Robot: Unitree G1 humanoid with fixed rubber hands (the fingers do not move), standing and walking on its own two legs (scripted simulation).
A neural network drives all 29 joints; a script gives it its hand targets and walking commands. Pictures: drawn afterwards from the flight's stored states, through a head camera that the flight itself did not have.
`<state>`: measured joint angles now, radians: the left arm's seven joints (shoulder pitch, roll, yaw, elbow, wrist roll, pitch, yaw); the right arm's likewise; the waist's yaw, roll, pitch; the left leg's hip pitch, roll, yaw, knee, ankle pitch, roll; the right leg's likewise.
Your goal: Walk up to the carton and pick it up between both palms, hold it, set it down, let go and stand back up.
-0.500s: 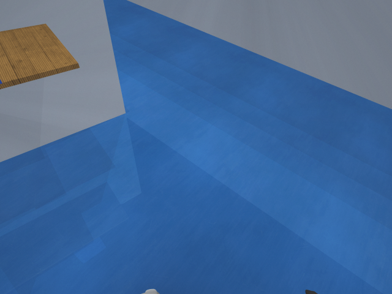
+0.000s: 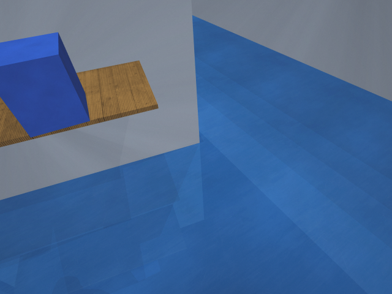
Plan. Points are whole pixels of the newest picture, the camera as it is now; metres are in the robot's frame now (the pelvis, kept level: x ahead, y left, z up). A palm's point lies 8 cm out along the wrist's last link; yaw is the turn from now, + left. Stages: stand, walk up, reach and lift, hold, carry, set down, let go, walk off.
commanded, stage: walk up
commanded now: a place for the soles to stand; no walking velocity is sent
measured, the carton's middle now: (44, 84) +0.82 +0.50 +0.08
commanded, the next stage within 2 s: none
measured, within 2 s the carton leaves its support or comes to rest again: neither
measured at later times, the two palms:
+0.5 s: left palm out of the picture +0.11 +0.31 -0.15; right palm (226, 214) +0.37 -0.08 -0.13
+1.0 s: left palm (49, 247) +0.31 +0.38 -0.11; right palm (215, 189) +0.46 -0.06 -0.14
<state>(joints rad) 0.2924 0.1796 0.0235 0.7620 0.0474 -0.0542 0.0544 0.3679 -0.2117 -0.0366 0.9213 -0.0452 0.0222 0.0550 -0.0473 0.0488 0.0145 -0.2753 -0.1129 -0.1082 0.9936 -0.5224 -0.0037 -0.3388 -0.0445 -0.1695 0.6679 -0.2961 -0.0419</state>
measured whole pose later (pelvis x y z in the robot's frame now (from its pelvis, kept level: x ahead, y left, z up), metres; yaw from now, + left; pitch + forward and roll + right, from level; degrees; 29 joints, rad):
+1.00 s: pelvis +0.38 +0.16 +0.01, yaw +23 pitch -3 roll +0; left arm 0.38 0.13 0.01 0.85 0.03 -0.05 0.06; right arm 0.36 -0.23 -0.02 0.94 -0.07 0.05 0.04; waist -0.01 0.06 0.04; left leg -0.39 -0.04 0.06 1.09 -0.55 -0.04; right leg -0.28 -0.09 -0.14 0.64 -0.31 -0.02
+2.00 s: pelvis +0.43 +0.32 +0.01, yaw +11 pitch -2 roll +0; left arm 0.30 0.15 0.04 0.90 0.00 0.01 0.02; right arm 0.20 -0.25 0.00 0.98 -0.02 0.05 -0.01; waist -0.01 0.04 0.06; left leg -0.35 0.08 0.10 0.72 -0.43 0.00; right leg -0.25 0.02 0.01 0.62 -0.35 -0.02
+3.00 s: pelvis +0.41 +0.33 +0.02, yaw +18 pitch -1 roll -1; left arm 0.21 0.22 -0.02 1.02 0.00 0.00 0.02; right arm 0.22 -0.22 0.02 1.05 0.00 0.00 -0.01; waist -0.01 0.00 0.04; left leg -0.32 0.00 -0.02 0.52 -0.18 0.01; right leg -0.21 -0.04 -0.11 0.52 -0.29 0.00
